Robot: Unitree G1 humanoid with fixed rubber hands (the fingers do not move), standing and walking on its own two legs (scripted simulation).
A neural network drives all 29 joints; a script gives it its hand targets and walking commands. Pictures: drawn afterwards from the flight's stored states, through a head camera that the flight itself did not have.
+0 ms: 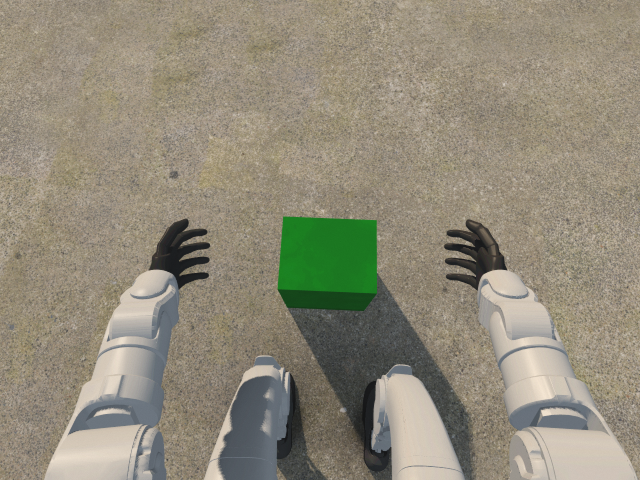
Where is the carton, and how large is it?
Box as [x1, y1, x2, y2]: [278, 216, 376, 310]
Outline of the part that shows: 283,216 278,290 287,307 363,310 376,293 376,220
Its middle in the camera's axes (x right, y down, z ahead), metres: +0.02 +0.08 +0.99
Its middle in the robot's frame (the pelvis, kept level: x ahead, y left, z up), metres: +0.48 +0.02 -0.54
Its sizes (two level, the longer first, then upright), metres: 0.213 0.168 0.264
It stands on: the floor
